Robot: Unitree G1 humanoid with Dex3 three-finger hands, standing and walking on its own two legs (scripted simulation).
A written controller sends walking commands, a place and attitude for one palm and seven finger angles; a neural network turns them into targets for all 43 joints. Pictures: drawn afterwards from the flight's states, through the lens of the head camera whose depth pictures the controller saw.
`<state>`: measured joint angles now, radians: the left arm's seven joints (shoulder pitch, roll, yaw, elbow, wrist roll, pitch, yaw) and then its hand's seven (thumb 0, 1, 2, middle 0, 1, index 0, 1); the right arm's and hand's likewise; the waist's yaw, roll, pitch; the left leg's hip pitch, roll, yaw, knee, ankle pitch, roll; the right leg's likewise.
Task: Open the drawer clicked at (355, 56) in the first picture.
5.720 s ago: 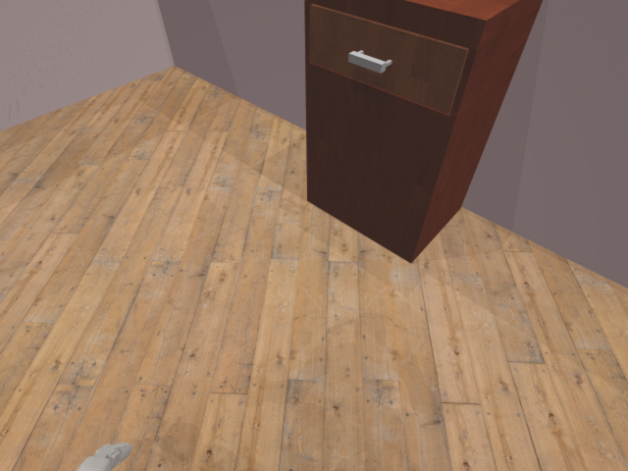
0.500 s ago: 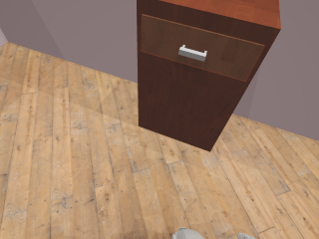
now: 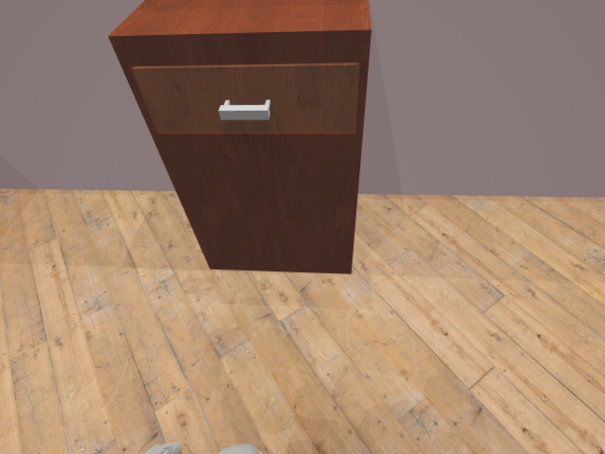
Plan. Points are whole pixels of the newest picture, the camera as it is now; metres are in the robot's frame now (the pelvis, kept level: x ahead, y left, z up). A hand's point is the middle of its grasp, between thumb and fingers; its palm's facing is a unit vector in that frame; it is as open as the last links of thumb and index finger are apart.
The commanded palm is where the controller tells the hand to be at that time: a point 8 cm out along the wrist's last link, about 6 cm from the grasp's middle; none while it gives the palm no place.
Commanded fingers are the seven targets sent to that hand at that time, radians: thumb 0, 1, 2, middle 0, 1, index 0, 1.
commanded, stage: take the last steps up to it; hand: left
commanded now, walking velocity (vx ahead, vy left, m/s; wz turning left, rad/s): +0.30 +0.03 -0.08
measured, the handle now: (246, 107) +0.87 +0.16 -0.01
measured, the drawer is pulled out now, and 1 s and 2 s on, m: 0.00 0.00 0.00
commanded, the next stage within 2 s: come to a stop and stand still in 1.14 s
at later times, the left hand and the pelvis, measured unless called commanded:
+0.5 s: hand out of the picture +0.07 +0.25 -0.17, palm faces -0.01 -0.99 -0.16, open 7.4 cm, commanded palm none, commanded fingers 0.00 0.90 0.90 -0.20 -0.30 -0.20 -0.30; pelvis +0.07 +0.07 +0.01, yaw -4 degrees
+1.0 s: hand (236, 332) +0.35 +0.15 -0.16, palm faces -0.02 -0.98 -0.18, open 7.2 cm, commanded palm none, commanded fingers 0.00 0.90 0.90 -0.20 -0.30 -0.20 -0.30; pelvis +0.23 -0.01 -0.01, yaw -3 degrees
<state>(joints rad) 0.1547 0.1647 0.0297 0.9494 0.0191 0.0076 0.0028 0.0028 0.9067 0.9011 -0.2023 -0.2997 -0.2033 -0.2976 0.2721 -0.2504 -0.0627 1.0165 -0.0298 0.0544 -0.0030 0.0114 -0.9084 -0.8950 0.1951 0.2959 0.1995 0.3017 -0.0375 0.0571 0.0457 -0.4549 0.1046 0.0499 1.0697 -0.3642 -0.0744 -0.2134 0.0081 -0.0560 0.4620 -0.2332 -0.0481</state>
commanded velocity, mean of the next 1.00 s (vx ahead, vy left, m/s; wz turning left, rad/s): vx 0.28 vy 0.01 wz -0.02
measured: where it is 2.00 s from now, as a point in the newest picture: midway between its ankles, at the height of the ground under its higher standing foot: (328, 437)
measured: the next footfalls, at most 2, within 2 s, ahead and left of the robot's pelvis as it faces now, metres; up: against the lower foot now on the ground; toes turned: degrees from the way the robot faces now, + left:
left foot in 0.28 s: +0.10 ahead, +0.14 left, +0.00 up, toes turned +6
right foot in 0.86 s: +0.32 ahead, -0.11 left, +0.00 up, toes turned -15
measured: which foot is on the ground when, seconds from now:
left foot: up 0.00-0.26, down 0.28-0.86, up 0.88-1.00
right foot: down 0.00-0.30, up 0.32-0.84, down 0.86-1.00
